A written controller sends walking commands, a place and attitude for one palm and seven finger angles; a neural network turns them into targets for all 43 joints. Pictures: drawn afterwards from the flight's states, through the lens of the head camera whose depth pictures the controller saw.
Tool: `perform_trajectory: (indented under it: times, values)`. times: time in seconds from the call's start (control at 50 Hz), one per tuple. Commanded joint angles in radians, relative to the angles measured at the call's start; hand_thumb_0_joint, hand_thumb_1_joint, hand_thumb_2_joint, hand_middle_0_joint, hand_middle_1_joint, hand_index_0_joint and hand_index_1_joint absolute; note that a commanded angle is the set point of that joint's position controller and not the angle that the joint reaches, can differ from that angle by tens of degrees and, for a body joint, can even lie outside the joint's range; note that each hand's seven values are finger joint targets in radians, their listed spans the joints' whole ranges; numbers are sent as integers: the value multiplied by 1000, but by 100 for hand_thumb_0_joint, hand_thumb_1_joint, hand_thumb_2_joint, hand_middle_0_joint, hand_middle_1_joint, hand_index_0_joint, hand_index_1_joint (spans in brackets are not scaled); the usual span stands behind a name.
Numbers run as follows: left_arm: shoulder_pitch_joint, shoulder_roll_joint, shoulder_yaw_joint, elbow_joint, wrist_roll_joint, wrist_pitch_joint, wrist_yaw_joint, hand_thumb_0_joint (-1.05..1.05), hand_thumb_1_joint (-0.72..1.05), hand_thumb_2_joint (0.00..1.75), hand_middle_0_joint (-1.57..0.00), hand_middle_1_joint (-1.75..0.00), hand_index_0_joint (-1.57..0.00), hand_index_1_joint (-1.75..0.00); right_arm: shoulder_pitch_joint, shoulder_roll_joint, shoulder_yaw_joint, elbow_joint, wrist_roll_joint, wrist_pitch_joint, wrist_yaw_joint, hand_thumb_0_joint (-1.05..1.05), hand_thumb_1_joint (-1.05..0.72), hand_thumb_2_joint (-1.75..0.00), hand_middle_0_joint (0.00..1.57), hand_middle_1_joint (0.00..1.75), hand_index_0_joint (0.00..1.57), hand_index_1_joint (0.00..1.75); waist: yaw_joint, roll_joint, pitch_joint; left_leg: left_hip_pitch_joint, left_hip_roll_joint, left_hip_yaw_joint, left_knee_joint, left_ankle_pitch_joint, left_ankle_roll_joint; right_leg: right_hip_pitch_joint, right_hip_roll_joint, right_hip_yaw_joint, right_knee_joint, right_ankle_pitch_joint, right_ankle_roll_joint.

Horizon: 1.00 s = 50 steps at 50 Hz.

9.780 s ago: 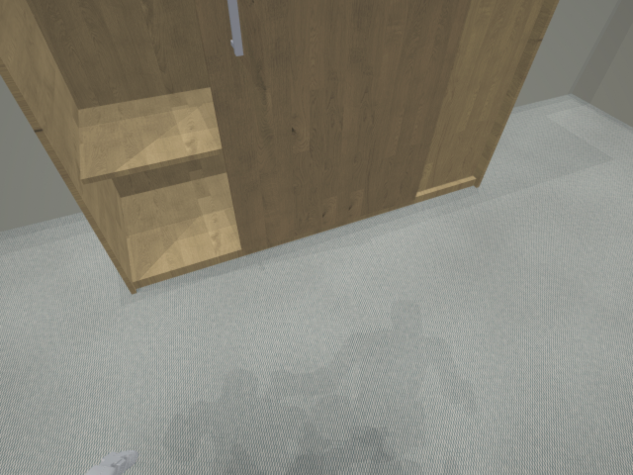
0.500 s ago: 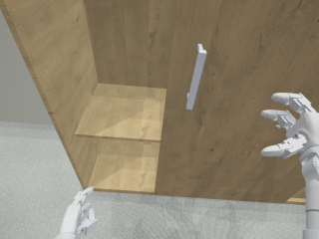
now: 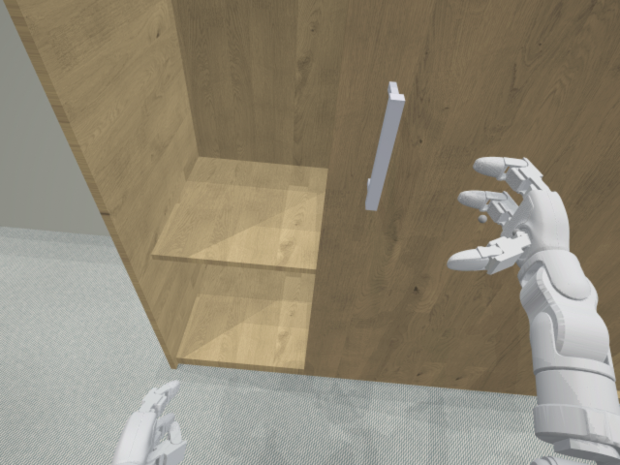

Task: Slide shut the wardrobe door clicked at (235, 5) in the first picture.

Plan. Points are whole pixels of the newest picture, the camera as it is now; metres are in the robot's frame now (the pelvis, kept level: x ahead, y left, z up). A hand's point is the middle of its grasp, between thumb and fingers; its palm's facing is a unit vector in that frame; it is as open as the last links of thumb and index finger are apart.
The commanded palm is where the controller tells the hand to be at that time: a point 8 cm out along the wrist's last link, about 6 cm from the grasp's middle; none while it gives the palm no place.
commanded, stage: move the hooked fingers beside the handle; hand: right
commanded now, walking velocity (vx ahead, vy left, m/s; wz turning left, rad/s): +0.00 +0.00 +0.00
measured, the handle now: (381, 150) +0.52 -0.07 +0.17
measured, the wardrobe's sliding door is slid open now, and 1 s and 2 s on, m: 0.42 0.42 0.42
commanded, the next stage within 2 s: feel for the door with the fingertips in 1.56 s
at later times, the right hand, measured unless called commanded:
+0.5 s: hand (434, 182) +0.43 -0.13 +0.18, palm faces +0.04 +1.00 +0.01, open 14.0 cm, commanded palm +0.41 -0.19 +0.17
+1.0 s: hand (433, 185) +0.44 -0.14 +0.17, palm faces +0.06 +1.00 +0.01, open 14.0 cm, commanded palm +0.41 -0.18 +0.17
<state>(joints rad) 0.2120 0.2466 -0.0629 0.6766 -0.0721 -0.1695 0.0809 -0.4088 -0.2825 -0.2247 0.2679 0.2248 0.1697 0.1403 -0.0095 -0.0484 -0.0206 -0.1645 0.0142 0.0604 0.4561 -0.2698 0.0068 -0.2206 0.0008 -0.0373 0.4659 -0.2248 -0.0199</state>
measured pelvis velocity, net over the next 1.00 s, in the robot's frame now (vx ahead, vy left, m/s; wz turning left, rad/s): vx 0.01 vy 0.01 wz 0.03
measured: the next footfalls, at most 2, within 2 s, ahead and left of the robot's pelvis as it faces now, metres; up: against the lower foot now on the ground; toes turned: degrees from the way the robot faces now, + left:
none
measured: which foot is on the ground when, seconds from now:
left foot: down 0.00-1.00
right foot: down 0.00-1.00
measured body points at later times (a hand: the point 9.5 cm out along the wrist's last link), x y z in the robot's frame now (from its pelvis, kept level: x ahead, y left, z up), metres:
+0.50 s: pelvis +0.00 +0.01 +0.00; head +0.00 +0.03 +0.45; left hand +0.11 +0.27 -0.11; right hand +0.42 -0.19 +0.18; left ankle -0.02 +0.11 -0.74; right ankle +0.02 -0.11 -0.74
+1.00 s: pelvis +0.01 +0.01 +0.00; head +0.01 +0.02 +0.45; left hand +0.11 +0.26 -0.11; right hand +0.43 -0.19 +0.17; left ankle -0.02 +0.11 -0.74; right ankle +0.02 -0.11 -0.74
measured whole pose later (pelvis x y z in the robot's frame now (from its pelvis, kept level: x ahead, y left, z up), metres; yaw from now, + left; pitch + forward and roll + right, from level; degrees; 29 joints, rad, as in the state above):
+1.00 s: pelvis +0.01 +0.01 +0.00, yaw +2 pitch +2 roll +0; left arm 0.29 0.24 -0.02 0.69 -0.06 -0.11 0.05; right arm -0.64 -0.25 -0.24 0.63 0.15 0.00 0.04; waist 0.04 -0.04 -0.04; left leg -0.23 -0.01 0.03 0.47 -0.28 0.02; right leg -0.27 -0.02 -0.06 0.49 -0.25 -0.01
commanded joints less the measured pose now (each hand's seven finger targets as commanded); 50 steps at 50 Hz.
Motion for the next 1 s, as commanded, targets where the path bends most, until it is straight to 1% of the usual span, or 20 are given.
perform_trajectory:
  times: [0.0, 0.04, 0.1, 0.24, 0.3, 0.36, 0.4, 0.44, 0.48, 0.5, 0.56, 0.58, 0.6, 0.68, 0.72, 0.78, 0.84, 0.92, 0.96, 0.98]
  values:
    - [-102, 122, 49, -129, 3, -39, 6, 0, 90, 90, -20, -30, -20, -30, -445, -227, -92, -161, 12, -97, -21, 0, 50, -30, 30, 120, 30, 120, 4, 75, -248, -15, -22, -15, -66, 246, 14, 165, -13, 57, -44, 204, -9]
    - [-106, 117, 46, -127, -1, -30, 7, 0, 90, 90, -20, -30, -20, -30, -484, -199, -64, -121, 0, -89, -29, 0, 50, -30, 30, 120, 30, 120, 14, 31, -219, -38, -18, -21, -71, 230, 13, 156, -9, 48, -49, 178, -10]
    - [-91, 120, 49, -119, -3, -17, 7, 0, 90, 90, -20, -30, -20, -30, -530, -191, -45, -57, -12, -79, -40, 0, 50, -30, 30, 120, 30, 120, 23, 32, -193, -52, -16, -25, -84, 203, 13, 137, -9, 44, -46, 150, -14]
    - [-61, 118, 57, -115, -1, -15, 4, 0, 90, 90, -20, -30, -20, -30, -667, -183, -28, -17, -13, -145, -40, 0, 50, -30, 30, 120, 30, 120, 41, 29, -288, -26, -19, -37, -68, 254, 10, 164, -4, 36, -27, 180, -19]
    - [-34, 126, 61, -96, 2, -13, 2, 0, 90, 90, -20, -30, -20, -30, -677, -207, -51, 66, -16, -166, -51, 0, 50, -30, 30, 120, 30, 120, 37, 82, -274, -19, -20, -39, -70, 251, 7, 126, -6, 35, -24, 168, -23]
    - [-20, 122, 64, -92, 0, -12, -4, 0, 90, 90, -20, -30, -20, -30, -710, -176, -25, 112, -32, -173, -63, 0, 50, -30, 30, 120, 30, 120, 43, 47, -267, -36, -18, -43, -64, 270, 6, 123, -1, 26, -21, 172, -24]
    - [-2, 129, 71, -87, 5, -6, -11, 0, 90, 90, -20, -30, -20, -30, -669, -209, -66, 161, -38, -174, -74, 0, 50, -30, 30, 120, 30, 120, 28, 80, -280, -12, -17, -43, -58, 302, 6, 101, -3, 22, -14, 195, -25]
    - [8, 131, 71, -88, 5, 2, -10, 0, 90, 90, -20, -30, -20, -30, -684, -235, -92, 194, -42, -175, -80, 0, 50, -30, 30, 120, 30, 120, 30, 101, -277, -2, -15, -50, -56, 325, 0, 78, 1, 11, -15, 189, -28]
    - [19, 129, 74, -89, 6, 6, -12, 0, 90, 90, -20, -30, -20, -30, -725, -229, -83, 194, -46, -187, -80, 0, 50, -30, 30, 120, 30, 120, 36, 80, -282, -2, -14, -54, -51, 343, -1, 75, 2, 6, -12, 196, -29]
    - [25, 132, 76, -86, 8, 9, -13, 0, 90, 90, -20, -30, -20, -30, -723, -264, -111, 204, -51, -197, -84, 0, 50, -30, 30, 120, 30, 120, 31, 101, -285, 11, -14, -55, -50, 350, 1, 66, 0, 7, -8, 205, -30]
    - [37, 124, 79, -89, 9, 6, -17, 0, 90, 90, -20, -30, -20, -30, -811, -225, -65, 164, -61, -236, -82, 0, 50, -30, 30, 120, 30, 120, 50, 26, -325, -3, -18, -58, -39, 375, 4, 107, 1, 3, 2, 230, -30]
    - [42, 122, 81, -87, 8, 6, -19, 0, 90, 90, -20, -30, -20, -30, -814, -209, -53, 164, -63, -246, -80, 0, 50, -30, 30, 120, 30, 120, 51, 5, -334, -7, -20, -55, -35, 383, 8, 124, 0, 5, 5, 247, -29]
    - [49, 125, 84, -88, 11, 6, -22, 0, 90, 90, -20, -30, -20, -30, -793, -216, -62, 164, -63, -254, -80, 0, 50, -30, 30, 120, 30, 120, 44, 38, -346, 10, -21, -53, -33, 390, 8, 117, -1, 8, 8, 255, -29]
    - [56, 129, 90, -90, 10, 7, -24, 0, 90, 90, -20, -30, -20, -30, -742, -205, -75, 191, -52, -250, -69, 0, 50, -30, 30, 120, 30, 120, 39, 50, -365, 15, -26, -49, -28, 414, 7, 128, -2, 5, 4, 269, -29]
    - [57, 132, 90, -92, 7, 13, -27, 0, 90, 90, -20, -30, -20, -30, -691, -187, -64, 227, -51, -234, -65, 0, 50, -30, 30, 120, 30, 120, 37, 85, -321, 2, -27, -42, -31, 415, 7, 106, -5, 2, 1, 265, -29]
    - [58, 133, 90, -94, 5, 20, -29, 0, 90, 90, -20, -30, -20, -30, -690, -166, -48, 228, -50, -213, -67, 0, 50, -30, 30, 120, 30, 120, 40, 74, -279, -27, -26, -40, -38, 392, 5, 96, -5, 0, -2, 247, -29]
    - [50, 131, 90, -102, 7, 23, -30, 0, 90, 90, -20, -30, -20, -30, -715, -182, -60, 185, -56, -220, -83, 0, 50, -30, 30, 120, 30, 120, 38, 69, -290, -28, -27, -39, -36, 366, 7, 101, -7, 3, -3, 237, -29]
    - [39, 124, 90, -109, 15, 16, -28, 0, 90, 90, -20, -30, -20, -30, -778, -217, -79, 53, -64, -263, -105, 0, 50, -30, 30, 120, 30, 120, 36, 25, -373, 0, -27, -47, -23, 397, 11, 161, -10, 12, 9, 291, -30]
    - [32, 119, 86, -107, 14, 14, -28, 0, 90, 90, -20, -30, -20, -30, -771, -203, -69, 56, -65, -268, -107, 0, 50, -30, 30, 120, 30, 120, 38, 24, -368, -6, -29, -40, -20, 390, 12, 172, -12, 17, 8, 297, -25]
    - [27, 116, 84, -104, 12, 12, -28, 0, 90, 90, -20, -30, -20, -30, -774, -157, -28, 70, -64, -262, -101, 0, 50, -30, 30, 120, 30, 120, 50, 16, -343, -27, -30, -39, -23, 387, 12, 178, -14, 15, 8, 296, -25]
